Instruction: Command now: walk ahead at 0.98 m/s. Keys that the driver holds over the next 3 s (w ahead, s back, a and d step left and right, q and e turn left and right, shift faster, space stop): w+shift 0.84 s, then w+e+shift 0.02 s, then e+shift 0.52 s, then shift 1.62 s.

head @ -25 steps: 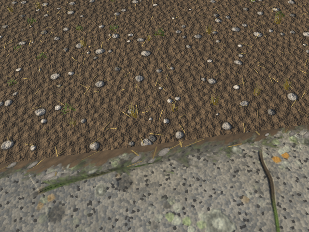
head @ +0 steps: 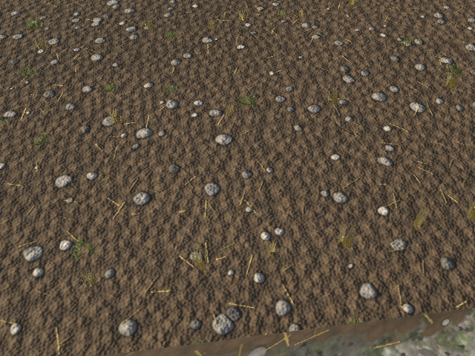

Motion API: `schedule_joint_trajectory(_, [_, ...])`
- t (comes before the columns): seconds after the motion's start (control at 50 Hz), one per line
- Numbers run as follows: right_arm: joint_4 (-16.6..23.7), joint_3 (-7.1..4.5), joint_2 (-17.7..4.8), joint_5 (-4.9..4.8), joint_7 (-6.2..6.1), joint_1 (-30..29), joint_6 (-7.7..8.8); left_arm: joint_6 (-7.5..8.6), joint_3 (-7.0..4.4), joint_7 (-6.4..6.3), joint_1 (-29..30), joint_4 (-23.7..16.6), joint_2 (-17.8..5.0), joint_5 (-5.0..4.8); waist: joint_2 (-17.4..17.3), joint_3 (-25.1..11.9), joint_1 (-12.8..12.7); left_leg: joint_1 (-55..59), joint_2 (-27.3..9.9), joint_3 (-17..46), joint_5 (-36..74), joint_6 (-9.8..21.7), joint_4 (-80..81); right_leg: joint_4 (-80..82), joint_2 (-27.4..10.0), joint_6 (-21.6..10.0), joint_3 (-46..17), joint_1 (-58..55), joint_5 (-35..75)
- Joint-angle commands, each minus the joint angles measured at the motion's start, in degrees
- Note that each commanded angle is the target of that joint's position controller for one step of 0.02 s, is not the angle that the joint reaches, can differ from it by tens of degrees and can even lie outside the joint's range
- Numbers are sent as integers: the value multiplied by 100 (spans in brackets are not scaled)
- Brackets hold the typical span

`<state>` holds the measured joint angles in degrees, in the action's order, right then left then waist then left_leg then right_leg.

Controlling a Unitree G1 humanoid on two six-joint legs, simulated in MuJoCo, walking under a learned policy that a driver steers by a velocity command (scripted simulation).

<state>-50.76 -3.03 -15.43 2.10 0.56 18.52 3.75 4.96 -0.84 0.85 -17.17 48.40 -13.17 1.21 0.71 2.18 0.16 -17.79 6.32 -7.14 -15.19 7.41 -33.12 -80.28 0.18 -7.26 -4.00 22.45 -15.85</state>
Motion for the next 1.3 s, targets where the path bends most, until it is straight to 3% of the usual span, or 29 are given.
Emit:
schedule_joint_trajectory(0.02, [-1,17,-152,-82,-14,362,277,-153,25,142,-127,-472,-190,110,-115,450,-337,67,-1666,2531,-1182,637,2609,376,-661,146,-191,1426,15])
schedule_joint_trajectory(0.16, [-170,27,-470,-376,44,1015,521,-57,179,295,1973,-1148,-230,-5,78,844,97,-37,-1119,941,2268,279,3434,4058,-566,222,911,740,3034])
schedule_joint_trajectory(0.22, [-374,-4,-766,-308,30,1327,484,-55,121,269,2258,-1159,-421,-49,-227,675,244,1300,-1255,661,4067,74,3292,4924,-162,143,1138,357,3105])
schedule_joint_trajectory(0.28, [-197,-64,-1127,-108,-124,662,315,-48,-212,80,-53,-383,-1044,80,-868,-777,-954,1764,-1560,317,7633,-179,258,3873,435,-265,1035,-1712,1754])
schedule_joint_trajectory(0.32, [-93,-120,-1072,-27,-188,-224,224,-93,-536,-105,-2377,258,-1668,82,-277,-1195,-2233,252,-819,334,4641,-82,-4094,4506,-318,-739,187,-3591,300])
schedule_joint_trajectory(0.34, [80,129,162,-149,-148,897,314,-19,-479,-39,-1835,269,-1663,199,1663,-1637,-753,-1977,-188,1070,-1527,-147,-6103,4306,-1768,-1035,-1744,-5097,813])
schedule_joint_trajectory(0.36, [202,186,-109,-390,-151,1002,414,-24,-504,49,-1480,125,-1437,115,1445,-2032,-771,-2903,-150,1329,-1229,-77,-6200,5829,-2190,-1495,-3707,-4969,-233])
schedule_joint_trajectory(0.4, [289,22,-665,-159,-81,-24,333,38,-436,72,-476,46,-885,41,-233,-275,-359,-2512,-905,1425,-183,-91,-4696,6481,-1789,-1187,-2589,-2538,-522])
schedule_joint_trajectory(0.48, [631,88,-211,114,179,-696,-124,303,-397,30,-422,419,-918,-53,-60,752,190,-1541,-1272,1295,-35,-424,-2538,7169,-1160,-904,-1190,-207,-562])
schedule_joint_trajectory(0.56, [681,135,-120,4,406,-1235,161,574,-420,20,-229,562,-884,-186,-106,338,243,265,-1069,636,4378,-206,-123,6832,-249,-277,294,466,-70])
schedule_joint_trajectory(0.6, [526,122,-201,-146,462,-1148,162,505,-409,-13,-332,614,-899,-179,65,226,208,881,-1010,486,4946,-168,-123,6603,-312,-218,411,504,-264])
schedule_joint_trajectory(0.68, [763,118,-445,160,262,-2156,187,194,-325,-164,-1276,938,-974,33,-119,943,-396,-374,-969,175,3464,-171,839,5589,-593,-271,261,-1452,938])
schedule_joint_trajectory(0.72, [344,-1,-684,263,77,-719,219,25,-369,-279,-1353,1085,-1283,121,-40,235,186,423,-870,229,2810,-30,1346,3416,-571,-301,322,-2385,3204])
schedule_joint_trajectory(0.74, [-121,-126,-887,249,31,775,241,-87,-376,-311,-1045,1075,-1236,65,-20,-323,946,1724,-1013,426,3059,178,1689,1508,-451,-224,470,-2013,3584])
schedule_joint_trajectory(0.76, [-473,-283,-1262,214,49,1661,217,-76,-346,-265,-668,936,-898,1,-643,-708,1220,3133,-1555,956,3401,421,1081,-1080,182,-142,641,-432,605])
schedule_joint_trajectory(0.78, [-511,-264,-1437,209,72,1965,212,66,-199,-263,-1125,625,-311,-93,-1550,-1382,583,5215,-2373,1681,6168,245,-1135,-2275,352,-163,-162,1919,-2368])
schedule_joint_trajectory(0.8, [-490,-379,-1563,65,101,2154,193,146,-161,-309,-976,469,-592,-347,-1667,-2305,1004,6246,-3061,3302,4086,1099,-494,-2553,361,-124,-314,3378,-1954])
schedule_joint_trajectory(0.82, [-473,-363,-1254,76,-10,1748,193,219,-147,-347,-160,277,-748,-218,-991,-1763,1016,5358,-3222,3831,1166,1245,831,-1897,-49,-117,-342,3999,-988])
schedule_joint_trajectory(0.84, [-359,-192,-671,70,-22,1025,240,227,-211,-259,438,250,-956,-75,-129,-781,726,3913,-2811,3496,123,930,1457,-810,-381,-25,-242,3640,-376])
schedule_joint_trajectory(0.88, [-508,-53,-417,63,-85,668,372,-7,-160,-47,525,273,-588,193,158,262,56,1619,-2672,2739,2133,772,1519,252,-546,323,-341,2608,-388])
schedule_joint_trajectory(0.94, [-452,64,-245,-153,-54,-274,556,-79,20,175,724,-8,-100,144,-381,836,-542,-653,-1638,597,4113,106,2044,3135,-536,465,335,525,940])
schedule_joint_trajectory(0.98, [-415,32,-425,-271,-27,-307,611,-24,25,204,389,201,-110,-25,-565,314,-556,-666,-1326,92,4372,-16,1764,3782,-4,361,1049,-789,2184])
schedule_joint_trajectory(1.04, [-290,-63,-811,-383,-109,-383,516,-2,-138,186,-397,431,-564,116,-474,-461,-886,329,-1363,-179,5424,-305,-98,4294,501,-43,1262,-1633,2335])
schedule_joint_trajectory(1.08, [-261,-128,-840,-290,-198,-479,316,-14,-359,144,-1485,728,-998,126,-114,-877,-1413,-17,-806,-298,2025,-655,-3535,4902,116,-556,470,-2610,3310])
schedule_joint_trajectory(1.1, [-83,-68,-381,-189,-205,413,215,-96,-478,100,-950,473,-1575,65,1360,-1088,-558,-1170,-92,-210,-2084,-898,-5805,4427,-1149,-1105,-1339,-3296,7917])
schedule_joint_trajectory(1.12, [185,24,-330,-275,-245,1014,130,-138,-552,98,-685,217,-1791,-33,1452,-2349,-391,-2017,-63,815,-1920,-902,-6445,5007,-2036,-2000,-3047,-4292,7900])
schedule_joint_trajectory(1.14, [193,60,-441,-160,-270,839,70,-237,-553,10,-76,-131,-1528,-98,391,-2154,-275,-2141,-420,1043,-1413,-855,-6166,5453,-1964,-1962,-3200,-3731,5883])
schedule_joint_trajectory(1.18, [406,10,-580,28,-270,-26,-66,-343,-428,-90,170,-128,-1030,-149,-405,-783,-72,-2018,-720,1073,-1189,-915,-5062,5852,-1312,-1485,-2553,-2010,4649])
schedule_joint_trajectory(1.3, [901,107,-368,10,-286,-626,-467,-344,-526,-116,-15,-263,-1228,-83,-206,-987,63,-1405,-790,1093,-481,-1093,-3210,5773,-503,-699,-1807,-1135,5386])
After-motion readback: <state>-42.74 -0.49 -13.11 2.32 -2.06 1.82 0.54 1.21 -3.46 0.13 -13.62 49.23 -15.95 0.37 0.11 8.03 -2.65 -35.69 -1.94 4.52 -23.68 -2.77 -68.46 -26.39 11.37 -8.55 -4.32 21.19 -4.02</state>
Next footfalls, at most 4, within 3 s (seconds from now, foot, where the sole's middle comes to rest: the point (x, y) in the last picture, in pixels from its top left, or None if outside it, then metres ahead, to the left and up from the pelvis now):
0.30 right None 0.49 -0.11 -0.76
0.76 left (225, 249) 0.90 0.09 -0.87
1.08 right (266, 168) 1.28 -0.07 -0.87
1.70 left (229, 151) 1.38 0.08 -0.87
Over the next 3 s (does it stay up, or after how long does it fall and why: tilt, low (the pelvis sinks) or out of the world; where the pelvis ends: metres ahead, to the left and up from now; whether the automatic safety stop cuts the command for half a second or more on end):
stays up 1.27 0.02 -0.09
